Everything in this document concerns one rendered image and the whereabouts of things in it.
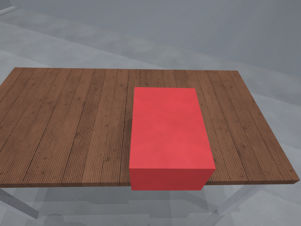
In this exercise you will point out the table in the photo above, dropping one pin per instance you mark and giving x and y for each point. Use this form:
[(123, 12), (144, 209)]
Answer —
[(71, 127)]

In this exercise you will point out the carton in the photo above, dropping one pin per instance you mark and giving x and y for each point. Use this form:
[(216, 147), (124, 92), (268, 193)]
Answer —
[(169, 144)]

